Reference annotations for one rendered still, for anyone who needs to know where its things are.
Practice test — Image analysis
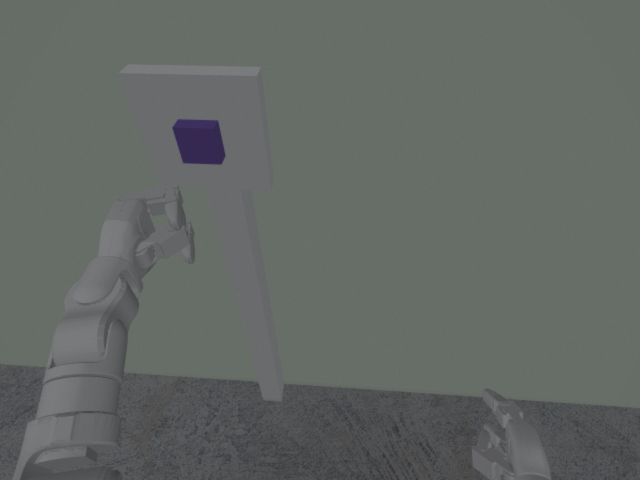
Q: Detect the robot left forearm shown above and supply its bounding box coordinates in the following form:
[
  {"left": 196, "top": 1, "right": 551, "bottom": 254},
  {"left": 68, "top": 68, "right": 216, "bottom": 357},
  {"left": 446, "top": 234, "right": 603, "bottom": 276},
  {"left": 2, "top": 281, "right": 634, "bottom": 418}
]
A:
[{"left": 12, "top": 256, "right": 143, "bottom": 480}]

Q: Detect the panel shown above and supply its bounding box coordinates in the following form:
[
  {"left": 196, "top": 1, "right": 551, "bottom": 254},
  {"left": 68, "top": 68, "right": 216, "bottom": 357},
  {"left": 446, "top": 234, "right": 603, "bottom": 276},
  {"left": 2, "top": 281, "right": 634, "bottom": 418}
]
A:
[{"left": 118, "top": 64, "right": 284, "bottom": 402}]

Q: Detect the left robot hand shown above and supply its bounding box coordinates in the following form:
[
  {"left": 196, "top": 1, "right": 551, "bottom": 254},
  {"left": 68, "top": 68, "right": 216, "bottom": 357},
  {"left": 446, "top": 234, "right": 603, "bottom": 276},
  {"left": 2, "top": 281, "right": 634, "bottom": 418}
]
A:
[{"left": 97, "top": 184, "right": 195, "bottom": 279}]

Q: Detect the right robot hand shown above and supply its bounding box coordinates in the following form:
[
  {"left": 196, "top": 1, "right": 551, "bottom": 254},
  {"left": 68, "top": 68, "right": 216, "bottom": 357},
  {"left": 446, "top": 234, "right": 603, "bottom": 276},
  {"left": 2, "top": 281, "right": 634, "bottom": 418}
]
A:
[{"left": 472, "top": 389, "right": 551, "bottom": 480}]

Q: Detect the button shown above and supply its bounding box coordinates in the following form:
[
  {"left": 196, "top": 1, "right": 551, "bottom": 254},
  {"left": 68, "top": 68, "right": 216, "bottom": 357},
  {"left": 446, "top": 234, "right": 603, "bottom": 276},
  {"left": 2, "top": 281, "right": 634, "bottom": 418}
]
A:
[{"left": 172, "top": 119, "right": 226, "bottom": 165}]

